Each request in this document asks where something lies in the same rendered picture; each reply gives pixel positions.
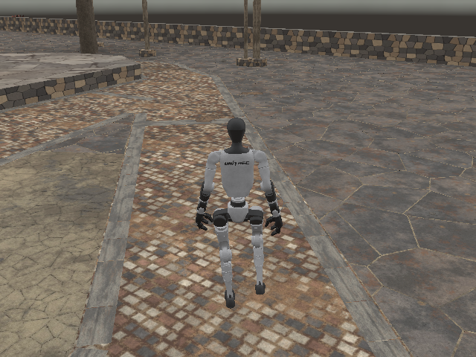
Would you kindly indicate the right robot shin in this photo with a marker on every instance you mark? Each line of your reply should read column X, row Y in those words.
column 258, row 261

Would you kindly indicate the right robot upper arm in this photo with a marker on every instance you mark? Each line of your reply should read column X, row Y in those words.
column 260, row 156

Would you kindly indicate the left robot upper arm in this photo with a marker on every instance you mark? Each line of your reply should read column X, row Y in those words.
column 210, row 170

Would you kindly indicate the right robot thigh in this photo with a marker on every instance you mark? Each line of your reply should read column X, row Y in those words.
column 255, row 217

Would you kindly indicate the robot right forearm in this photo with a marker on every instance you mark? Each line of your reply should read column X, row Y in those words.
column 272, row 201

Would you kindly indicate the right robot hand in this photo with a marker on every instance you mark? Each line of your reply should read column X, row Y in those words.
column 278, row 224

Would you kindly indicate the left robot hand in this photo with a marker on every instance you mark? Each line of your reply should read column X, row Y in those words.
column 200, row 218

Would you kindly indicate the robot left forearm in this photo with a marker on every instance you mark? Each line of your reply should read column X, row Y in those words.
column 203, row 200

